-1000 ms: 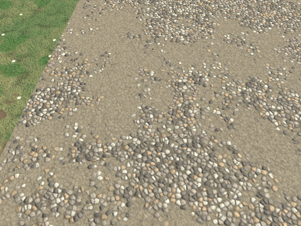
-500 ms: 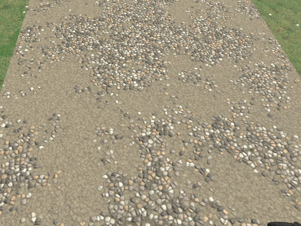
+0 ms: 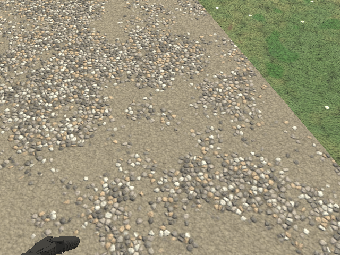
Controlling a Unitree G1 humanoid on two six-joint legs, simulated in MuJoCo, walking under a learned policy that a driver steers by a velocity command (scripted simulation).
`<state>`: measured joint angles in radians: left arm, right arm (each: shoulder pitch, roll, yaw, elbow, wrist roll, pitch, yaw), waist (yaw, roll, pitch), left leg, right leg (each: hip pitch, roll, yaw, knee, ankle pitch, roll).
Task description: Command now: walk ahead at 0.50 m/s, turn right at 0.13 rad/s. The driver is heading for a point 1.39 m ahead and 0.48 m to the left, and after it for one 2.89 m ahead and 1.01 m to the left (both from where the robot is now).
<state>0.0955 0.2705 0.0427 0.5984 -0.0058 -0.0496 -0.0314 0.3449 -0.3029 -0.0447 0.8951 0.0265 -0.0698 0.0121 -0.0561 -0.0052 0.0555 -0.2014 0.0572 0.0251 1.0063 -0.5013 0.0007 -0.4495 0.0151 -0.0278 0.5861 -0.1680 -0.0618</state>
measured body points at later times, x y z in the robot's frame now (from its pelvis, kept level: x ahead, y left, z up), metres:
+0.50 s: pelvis +0.28 +0.05 -0.01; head +0.32 +0.07 +0.44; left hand +0.29 +0.35 -0.13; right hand +0.50 -0.18 -0.10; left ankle +0.38 +0.15 -0.73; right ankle +0.10 -0.09 -0.69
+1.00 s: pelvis +0.57 +0.07 +0.00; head +0.60 +0.08 +0.45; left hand +0.69 +0.39 -0.06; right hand +0.72 -0.18 -0.12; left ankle +0.40 +0.14 -0.68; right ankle +0.70 +0.00 -0.73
